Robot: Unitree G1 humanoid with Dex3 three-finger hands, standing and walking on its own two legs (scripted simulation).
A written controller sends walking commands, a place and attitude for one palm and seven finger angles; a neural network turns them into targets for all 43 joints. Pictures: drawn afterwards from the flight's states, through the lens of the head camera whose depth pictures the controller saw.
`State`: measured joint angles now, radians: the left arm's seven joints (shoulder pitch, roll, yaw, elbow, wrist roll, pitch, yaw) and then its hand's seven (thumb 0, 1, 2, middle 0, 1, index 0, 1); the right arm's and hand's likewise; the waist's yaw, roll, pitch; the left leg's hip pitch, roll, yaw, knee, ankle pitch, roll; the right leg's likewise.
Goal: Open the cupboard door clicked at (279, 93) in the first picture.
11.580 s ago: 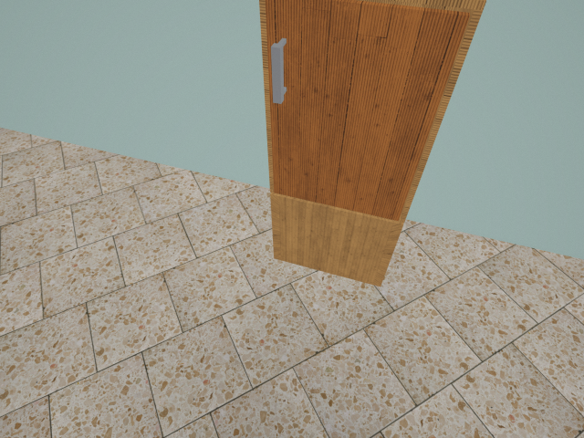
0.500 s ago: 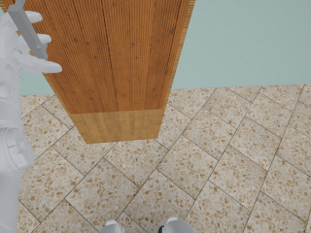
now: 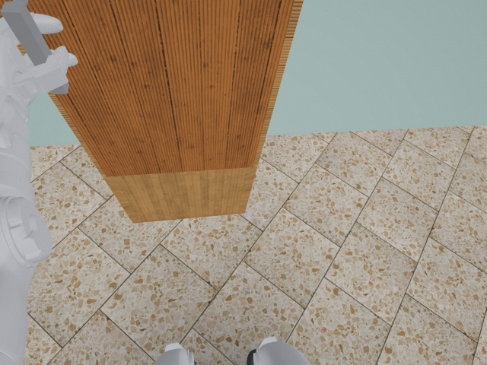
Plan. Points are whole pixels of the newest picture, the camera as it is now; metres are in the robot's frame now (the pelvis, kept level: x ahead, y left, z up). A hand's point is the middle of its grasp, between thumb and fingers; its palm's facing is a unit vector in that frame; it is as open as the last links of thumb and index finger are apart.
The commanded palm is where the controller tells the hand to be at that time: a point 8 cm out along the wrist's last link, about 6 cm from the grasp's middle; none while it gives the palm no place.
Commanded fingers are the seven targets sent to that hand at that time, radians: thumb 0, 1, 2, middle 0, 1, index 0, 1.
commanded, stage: close the thumb around the handle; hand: left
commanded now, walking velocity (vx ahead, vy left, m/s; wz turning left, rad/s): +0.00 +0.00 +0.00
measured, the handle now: (42, 44) +0.59 +0.24 +0.14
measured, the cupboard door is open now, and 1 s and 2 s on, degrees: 0 10 27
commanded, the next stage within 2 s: pull the door open along its arc in 0.10 s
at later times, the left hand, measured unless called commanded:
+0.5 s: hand (56, 77) +0.52 +0.21 +0.13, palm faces +0.00 -1.00 +0.00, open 5.6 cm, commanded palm +0.47 +0.26 +0.13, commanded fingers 0.00 0.90 0.90 -0.40 -1.35 -0.40 -1.35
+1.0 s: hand (67, 103) +0.48 +0.19 +0.13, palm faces +0.29 -0.96 +0.00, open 5.6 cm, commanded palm +0.45 +0.24 +0.13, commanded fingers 0.00 0.90 0.90 -0.40 -1.35 -0.40 -1.35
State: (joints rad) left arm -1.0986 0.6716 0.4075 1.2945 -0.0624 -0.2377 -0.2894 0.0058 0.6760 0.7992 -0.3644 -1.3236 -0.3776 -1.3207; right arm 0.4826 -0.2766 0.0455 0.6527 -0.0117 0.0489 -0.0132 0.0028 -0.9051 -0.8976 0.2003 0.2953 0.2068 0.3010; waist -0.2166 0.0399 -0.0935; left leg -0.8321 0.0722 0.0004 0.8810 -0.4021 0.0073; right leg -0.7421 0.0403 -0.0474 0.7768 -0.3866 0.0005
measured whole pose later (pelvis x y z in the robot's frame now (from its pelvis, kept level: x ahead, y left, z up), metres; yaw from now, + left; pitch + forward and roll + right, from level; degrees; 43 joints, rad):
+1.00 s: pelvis -0.01 -0.01 +0.01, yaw +2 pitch +14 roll -2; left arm -0.89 0.37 0.37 1.10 -0.05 -0.25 0.07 -0.01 0.73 0.82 -0.38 -1.35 -0.38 -1.35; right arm 0.31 -0.24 0.02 0.63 -0.01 0.01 -0.01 0.00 -0.91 -0.90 0.20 0.30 0.21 0.30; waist -0.11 0.03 -0.11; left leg -0.69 0.05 -0.01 0.83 -0.37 -0.01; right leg -0.62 0.02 -0.05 0.77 -0.39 -0.02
